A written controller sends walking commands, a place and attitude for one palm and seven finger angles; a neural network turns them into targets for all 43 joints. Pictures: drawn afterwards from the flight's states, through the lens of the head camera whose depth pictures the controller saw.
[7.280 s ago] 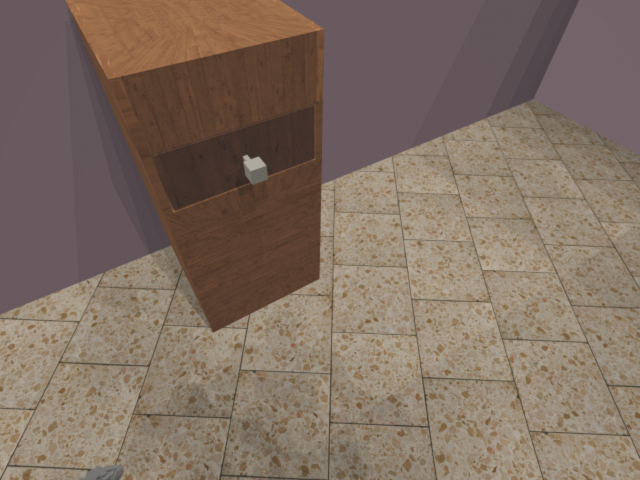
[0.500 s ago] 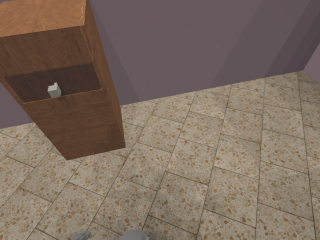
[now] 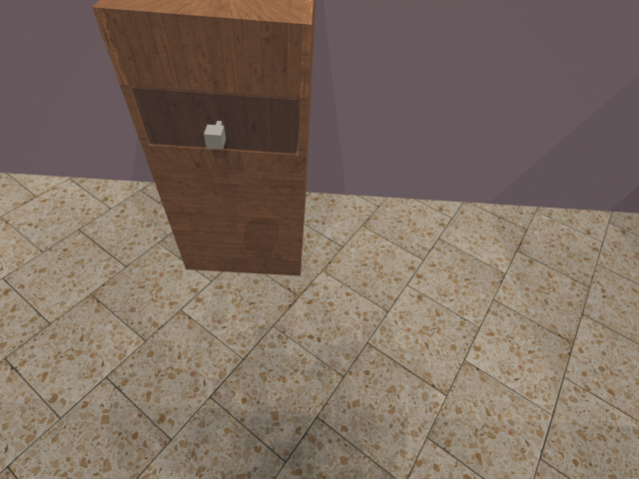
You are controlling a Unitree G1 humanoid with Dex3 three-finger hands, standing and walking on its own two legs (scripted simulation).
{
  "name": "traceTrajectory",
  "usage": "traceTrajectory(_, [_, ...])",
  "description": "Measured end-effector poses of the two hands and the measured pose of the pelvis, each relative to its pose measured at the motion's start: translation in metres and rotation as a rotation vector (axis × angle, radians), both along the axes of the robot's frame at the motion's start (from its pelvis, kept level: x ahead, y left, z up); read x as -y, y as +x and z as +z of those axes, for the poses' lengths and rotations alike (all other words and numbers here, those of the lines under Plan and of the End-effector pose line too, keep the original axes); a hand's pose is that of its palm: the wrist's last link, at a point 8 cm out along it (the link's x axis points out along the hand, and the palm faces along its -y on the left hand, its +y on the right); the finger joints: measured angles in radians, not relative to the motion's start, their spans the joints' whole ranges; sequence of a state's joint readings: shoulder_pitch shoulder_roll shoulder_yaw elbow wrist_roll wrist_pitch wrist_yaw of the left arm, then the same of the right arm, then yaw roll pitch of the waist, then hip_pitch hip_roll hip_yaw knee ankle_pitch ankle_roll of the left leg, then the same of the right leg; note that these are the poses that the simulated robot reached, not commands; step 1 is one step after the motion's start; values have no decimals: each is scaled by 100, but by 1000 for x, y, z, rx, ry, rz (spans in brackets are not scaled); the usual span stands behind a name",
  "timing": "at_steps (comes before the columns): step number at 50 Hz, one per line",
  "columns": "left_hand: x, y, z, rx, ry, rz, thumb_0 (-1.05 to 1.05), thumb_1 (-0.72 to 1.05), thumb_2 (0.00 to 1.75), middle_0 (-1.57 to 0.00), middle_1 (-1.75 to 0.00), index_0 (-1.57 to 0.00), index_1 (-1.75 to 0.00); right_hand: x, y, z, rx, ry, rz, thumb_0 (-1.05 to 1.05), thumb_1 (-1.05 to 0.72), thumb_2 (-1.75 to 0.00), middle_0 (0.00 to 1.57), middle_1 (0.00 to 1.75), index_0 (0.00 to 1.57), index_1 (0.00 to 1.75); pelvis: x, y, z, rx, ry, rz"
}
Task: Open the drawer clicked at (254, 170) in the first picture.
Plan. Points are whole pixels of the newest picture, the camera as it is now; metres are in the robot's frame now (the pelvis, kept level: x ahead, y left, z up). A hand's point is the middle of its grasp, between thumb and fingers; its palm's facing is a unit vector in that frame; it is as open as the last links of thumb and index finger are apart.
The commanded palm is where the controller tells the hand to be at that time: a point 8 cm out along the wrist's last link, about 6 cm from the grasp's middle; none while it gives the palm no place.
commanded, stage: take the last steps up to it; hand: left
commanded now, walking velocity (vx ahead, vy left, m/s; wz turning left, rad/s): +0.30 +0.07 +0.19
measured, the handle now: (216, 132) +0.85 +0.32 -0.11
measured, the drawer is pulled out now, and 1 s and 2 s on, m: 0.00 0.00 0.00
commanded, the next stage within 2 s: come to a stop and stand still in 1.02 s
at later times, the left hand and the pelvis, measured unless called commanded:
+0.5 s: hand out of the picture -0.03 +0.13 -0.16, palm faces +0.22 -0.96 -0.18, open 7.4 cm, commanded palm none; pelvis +0.08 +0.00 +0.00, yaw +7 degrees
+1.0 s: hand (164, 345) +0.32 +0.28 -0.16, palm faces +0.15 -0.97 -0.20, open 7.4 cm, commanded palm none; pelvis +0.25 +0.09 +0.00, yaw +5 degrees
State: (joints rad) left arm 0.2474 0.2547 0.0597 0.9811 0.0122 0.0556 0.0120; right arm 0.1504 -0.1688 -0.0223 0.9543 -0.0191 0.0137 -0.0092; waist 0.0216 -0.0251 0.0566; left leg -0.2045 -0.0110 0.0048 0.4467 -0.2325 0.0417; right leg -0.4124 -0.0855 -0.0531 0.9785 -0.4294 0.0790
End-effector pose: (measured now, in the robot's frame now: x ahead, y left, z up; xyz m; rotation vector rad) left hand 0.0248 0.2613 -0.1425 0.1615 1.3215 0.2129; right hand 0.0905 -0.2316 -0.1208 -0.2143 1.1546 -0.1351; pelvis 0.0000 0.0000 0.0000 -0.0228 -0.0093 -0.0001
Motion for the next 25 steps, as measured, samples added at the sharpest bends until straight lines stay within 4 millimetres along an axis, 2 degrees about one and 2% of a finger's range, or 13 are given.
traceTrajectory(3, [8,9,4,32,-1,-5,1,91,90,-20,-30,-20,-29,-1,-9,-6,-15,23,-12,0,-91,-90,20,30,20,30,3,0,0,1,8,12])
traceTrajectory(9, [36,27,8,111,-1,-27,1,90,90,-20,-30,-20,-29,18,-35,-31,-82,58,-41,0,-92,-90,20,30,20,30,19,9,-9,2,36,36])
traceTrajectory(11, [45,24,7,133,3,-5,1,90,90,-20,-30,-20,-29,25,-42,-40,-127,63,-33,0,-91,-90,20,30,20,30,23,14,-13,10,31,58])
traceTrajectory(13, [53,13,10,130,-1,36,1,90,90,-20,-30,-20,-29,29,-44,-40,-173,67,-17,0,-91,-90,20,30,20,30,25,22,-9,15,35,69])
traceTrajectory(19, [71,-32,15,-39,-33,114,1,90,90,-20,-30,-20,-29,32,-20,-29,-195,73,-13,0,-91,-90,20,30,20,30,21,50,3,14,50,93])
traceTrajectory(22, [77,-50,15,-125,-60,157,1,90,90,-20,-30,-20,-29,23,2,-27,-204,71,8,0,-91,-90,20,30,20,30,13,66,3,8,49,108])
traceTrajectory(25, [79,-63,14,-203,-89,202,1,90,90,-20,-30,-20,-29,6,32,-27,-207,71,42,0,-91,-90,19,30,20,30,1,85,1,0,44,121])
